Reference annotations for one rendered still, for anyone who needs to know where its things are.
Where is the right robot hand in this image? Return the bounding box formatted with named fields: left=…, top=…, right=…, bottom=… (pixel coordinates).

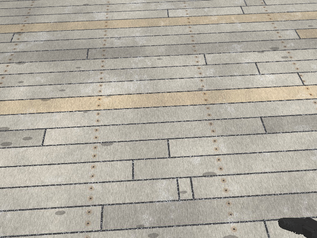
left=277, top=217, right=317, bottom=238

